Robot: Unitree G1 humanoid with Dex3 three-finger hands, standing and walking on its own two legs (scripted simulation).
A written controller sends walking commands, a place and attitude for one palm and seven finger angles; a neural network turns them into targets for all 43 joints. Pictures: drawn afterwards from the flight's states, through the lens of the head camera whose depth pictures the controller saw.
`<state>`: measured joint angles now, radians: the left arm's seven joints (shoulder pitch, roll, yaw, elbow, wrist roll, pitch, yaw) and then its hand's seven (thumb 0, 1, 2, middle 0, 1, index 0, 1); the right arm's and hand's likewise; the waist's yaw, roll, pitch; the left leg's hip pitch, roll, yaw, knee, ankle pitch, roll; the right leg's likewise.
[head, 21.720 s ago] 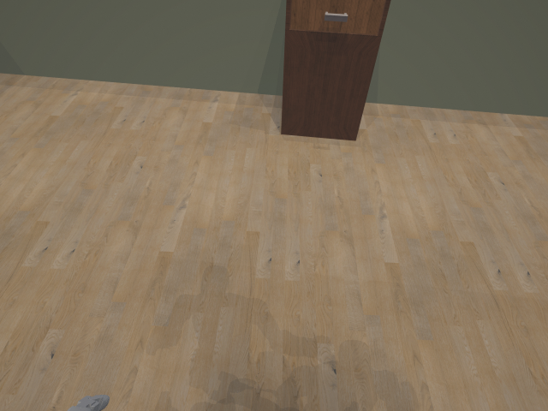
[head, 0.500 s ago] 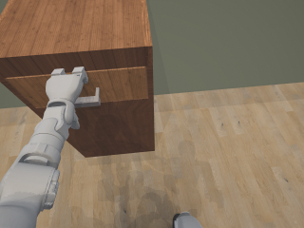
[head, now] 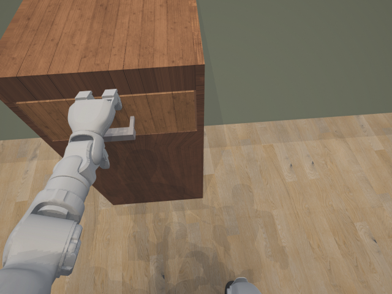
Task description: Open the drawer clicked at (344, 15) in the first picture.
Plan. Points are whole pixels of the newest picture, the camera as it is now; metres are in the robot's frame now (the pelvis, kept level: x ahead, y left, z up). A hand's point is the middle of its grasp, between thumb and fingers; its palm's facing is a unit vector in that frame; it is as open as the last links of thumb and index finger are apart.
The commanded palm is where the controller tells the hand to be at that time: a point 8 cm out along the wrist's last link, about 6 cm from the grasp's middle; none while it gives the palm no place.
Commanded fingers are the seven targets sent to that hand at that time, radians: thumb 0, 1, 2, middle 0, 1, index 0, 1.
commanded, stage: re-aim the fingers above the handle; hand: left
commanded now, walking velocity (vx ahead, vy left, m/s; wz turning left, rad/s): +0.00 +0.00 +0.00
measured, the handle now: (115, 127) +0.51 +0.20 -0.04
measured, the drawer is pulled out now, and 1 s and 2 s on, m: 0.00 0.00 0.00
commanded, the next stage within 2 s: lower the fingers behind the handle in 0.42 s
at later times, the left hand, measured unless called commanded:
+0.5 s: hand (99, 134) +0.45 +0.21 +0.02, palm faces -0.03 +0.00 -1.00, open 13.8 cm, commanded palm +0.43 +0.21 +0.08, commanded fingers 0.00 -0.50 0.30 -0.30 -1.20 -0.30 -1.20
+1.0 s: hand (104, 140) +0.46 +0.21 -0.01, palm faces -0.04 +0.00 -1.00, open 13.8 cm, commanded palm +0.43 +0.21 +0.04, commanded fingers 0.00 -0.50 0.30 -0.30 -1.20 -0.30 -1.20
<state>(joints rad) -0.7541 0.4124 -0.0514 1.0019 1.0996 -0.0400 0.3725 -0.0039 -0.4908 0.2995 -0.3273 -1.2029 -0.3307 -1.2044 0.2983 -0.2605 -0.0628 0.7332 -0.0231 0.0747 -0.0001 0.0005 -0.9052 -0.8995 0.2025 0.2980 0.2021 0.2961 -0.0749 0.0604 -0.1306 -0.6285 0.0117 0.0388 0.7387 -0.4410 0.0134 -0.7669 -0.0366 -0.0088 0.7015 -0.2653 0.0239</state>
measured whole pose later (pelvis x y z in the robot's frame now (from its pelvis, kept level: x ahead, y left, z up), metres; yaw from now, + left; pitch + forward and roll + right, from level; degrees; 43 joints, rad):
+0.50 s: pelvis +0.00 +0.00 +0.00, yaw +0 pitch +18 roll +0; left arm -0.72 0.42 -0.05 0.98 1.10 -0.05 0.38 0.00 -0.49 0.30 -0.32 -1.20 -0.32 -1.20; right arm 0.30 -0.27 -0.07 0.74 -0.02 0.07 -0.01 0.00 -0.91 -0.90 0.20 0.30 0.20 0.30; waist -0.07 0.06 -0.12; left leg -0.60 0.01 0.04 0.72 -0.43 0.01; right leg -0.75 -0.03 -0.01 0.69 -0.26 0.02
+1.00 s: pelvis -0.02 +0.00 -0.02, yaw +0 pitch +22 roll +0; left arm -0.78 0.44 -0.03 1.07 1.12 -0.07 0.42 0.00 -0.49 0.30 -0.32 -1.20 -0.32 -1.20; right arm 0.31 -0.27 -0.07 0.76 -0.04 0.04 0.00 0.00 -0.91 -0.90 0.20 0.30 0.20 0.30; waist -0.10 0.05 -0.15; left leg -0.77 0.01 0.04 0.85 -0.47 0.01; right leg -0.90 -0.04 -0.01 0.80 -0.28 0.02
